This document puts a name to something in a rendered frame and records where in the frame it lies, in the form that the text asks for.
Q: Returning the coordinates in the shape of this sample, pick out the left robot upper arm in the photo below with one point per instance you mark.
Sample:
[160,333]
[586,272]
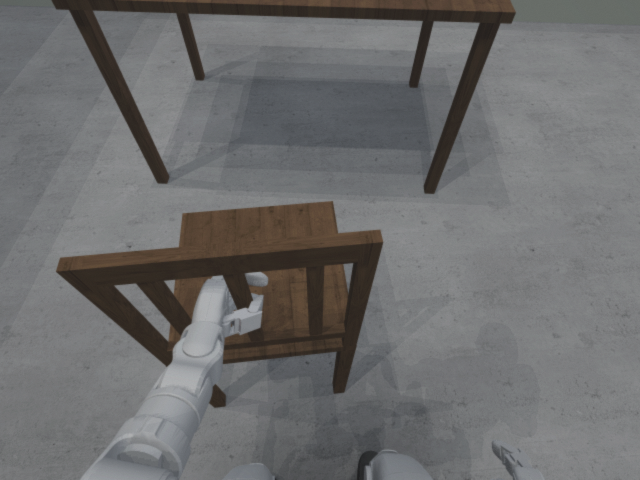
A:
[113,469]

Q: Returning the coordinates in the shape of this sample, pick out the robot right shin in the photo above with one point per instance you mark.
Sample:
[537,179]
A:
[383,452]

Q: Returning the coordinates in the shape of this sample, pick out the table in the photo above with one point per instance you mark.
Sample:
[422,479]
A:
[489,13]

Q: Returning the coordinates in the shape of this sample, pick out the robot right hand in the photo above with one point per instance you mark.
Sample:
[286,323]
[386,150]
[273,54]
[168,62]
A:
[517,463]

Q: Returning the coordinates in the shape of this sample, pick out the chair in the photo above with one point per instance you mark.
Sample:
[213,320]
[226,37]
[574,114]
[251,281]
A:
[306,306]

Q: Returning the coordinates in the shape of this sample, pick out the robot left forearm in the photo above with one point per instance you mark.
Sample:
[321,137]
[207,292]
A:
[160,433]

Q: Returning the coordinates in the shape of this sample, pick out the robot left hand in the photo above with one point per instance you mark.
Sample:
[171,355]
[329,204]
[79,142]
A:
[215,301]

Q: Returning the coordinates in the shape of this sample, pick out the robot right thigh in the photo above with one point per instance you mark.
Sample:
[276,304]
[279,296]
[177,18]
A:
[392,466]

